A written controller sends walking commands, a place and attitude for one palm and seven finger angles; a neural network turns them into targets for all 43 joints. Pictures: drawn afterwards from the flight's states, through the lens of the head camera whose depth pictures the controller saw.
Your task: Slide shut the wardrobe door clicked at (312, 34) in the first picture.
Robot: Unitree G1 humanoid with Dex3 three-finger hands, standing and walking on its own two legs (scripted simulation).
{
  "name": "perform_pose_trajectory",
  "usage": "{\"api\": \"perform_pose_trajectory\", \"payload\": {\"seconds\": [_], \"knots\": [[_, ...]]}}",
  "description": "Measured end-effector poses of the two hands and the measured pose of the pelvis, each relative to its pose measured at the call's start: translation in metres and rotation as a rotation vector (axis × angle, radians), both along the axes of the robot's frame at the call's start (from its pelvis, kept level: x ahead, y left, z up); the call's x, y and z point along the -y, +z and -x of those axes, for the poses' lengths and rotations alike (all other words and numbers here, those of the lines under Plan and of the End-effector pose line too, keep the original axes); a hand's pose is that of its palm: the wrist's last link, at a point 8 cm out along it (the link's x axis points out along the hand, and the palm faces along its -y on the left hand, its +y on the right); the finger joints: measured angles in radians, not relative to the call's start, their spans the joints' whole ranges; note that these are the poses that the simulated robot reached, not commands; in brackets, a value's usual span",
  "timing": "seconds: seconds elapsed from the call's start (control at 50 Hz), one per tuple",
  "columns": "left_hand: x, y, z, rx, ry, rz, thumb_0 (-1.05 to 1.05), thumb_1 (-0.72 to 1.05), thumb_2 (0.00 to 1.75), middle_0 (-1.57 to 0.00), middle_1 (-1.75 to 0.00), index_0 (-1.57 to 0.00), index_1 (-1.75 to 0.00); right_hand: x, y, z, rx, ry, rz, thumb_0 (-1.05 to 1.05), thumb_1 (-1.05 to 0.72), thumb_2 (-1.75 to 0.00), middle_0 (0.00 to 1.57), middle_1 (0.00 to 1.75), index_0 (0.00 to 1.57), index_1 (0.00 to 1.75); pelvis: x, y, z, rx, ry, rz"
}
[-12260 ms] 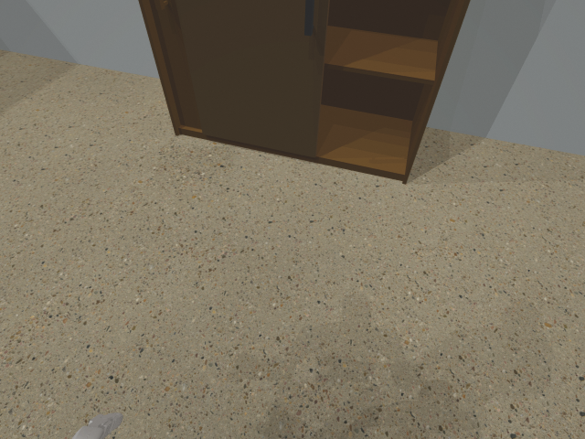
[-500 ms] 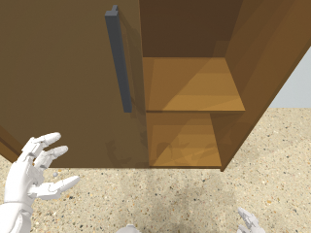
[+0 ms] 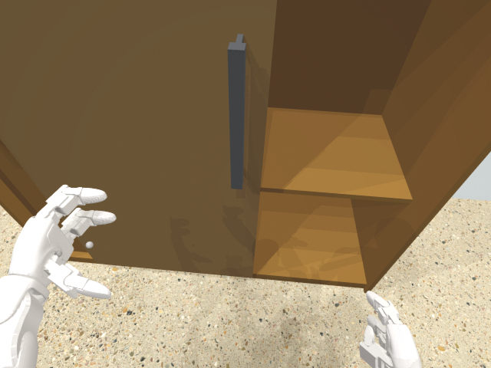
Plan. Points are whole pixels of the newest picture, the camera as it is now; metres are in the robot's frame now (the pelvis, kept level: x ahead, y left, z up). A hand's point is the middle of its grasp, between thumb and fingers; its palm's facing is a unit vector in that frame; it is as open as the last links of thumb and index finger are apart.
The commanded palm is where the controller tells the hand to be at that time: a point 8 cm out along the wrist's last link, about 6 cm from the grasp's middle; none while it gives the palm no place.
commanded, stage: raise the hand with hooked fingers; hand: left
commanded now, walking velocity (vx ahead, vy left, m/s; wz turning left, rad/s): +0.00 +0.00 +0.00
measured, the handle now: (238, 122) +0.55 +0.07 +0.11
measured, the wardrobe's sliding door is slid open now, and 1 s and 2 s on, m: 0.47 0.47 0.47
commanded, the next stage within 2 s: move the hooked fingers beside the handle in 0.68 s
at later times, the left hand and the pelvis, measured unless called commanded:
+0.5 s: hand (82, 230) +0.27 +0.26 +0.12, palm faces +0.04 -1.00 -0.06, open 14.0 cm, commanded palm +0.24 +0.31 +0.12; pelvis +0.00 -0.01 +0.01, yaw +0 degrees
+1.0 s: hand (108, 220) +0.29 +0.23 +0.12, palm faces +0.04 -1.00 -0.04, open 14.0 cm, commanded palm +0.26 +0.28 +0.12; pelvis +0.00 -0.04 +0.01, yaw +0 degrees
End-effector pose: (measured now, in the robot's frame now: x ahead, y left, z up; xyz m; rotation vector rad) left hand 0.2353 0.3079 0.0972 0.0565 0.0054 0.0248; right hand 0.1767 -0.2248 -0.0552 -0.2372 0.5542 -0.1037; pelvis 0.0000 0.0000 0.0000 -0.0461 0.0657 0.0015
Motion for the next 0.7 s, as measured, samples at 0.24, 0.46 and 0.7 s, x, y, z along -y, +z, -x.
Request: {"api": "perform_pose_trajectory", "payload": {"seconds": [0.24,0.46,0.7], "knots": [[-0.026,0.034,-0.011,0.053,0.028,-0.024,-0.01,-0.50,0.31,-0.30,-1.20,-0.30,-1.20,0.003,-0.002,0.023,-0.062,-0.011,0.019,0.02,-0.90,-0.90,0.21,0.30,0.21,0.30,-0.001,0.008,0.004,0.039,0.007,-0.003],[-0.008,0.020,-0.010,-0.003,0.004,-0.002,-0.01,-0.50,0.30,-0.30,-1.20,-0.30,-1.20,0.027,-0.001,0.040,-0.078,-0.051,0.037,0.02,-0.91,-0.90,0.21,0.30,0.21,0.30,0.006,0.010,0.005,0.038,-0.004,-0.012],[0.003,0.023,-0.009,-0.002,0.022,-0.002,-0.01,-0.50,0.30,-0.30,-1.20,-0.30,-1.20,0.040,-0.006,0.032,-0.064,-0.052,0.019,0.02,-0.91,-0.90,0.20,0.30,0.21,0.30,0.022,0.009,0.004,0.039,0.003,-0.017]]}}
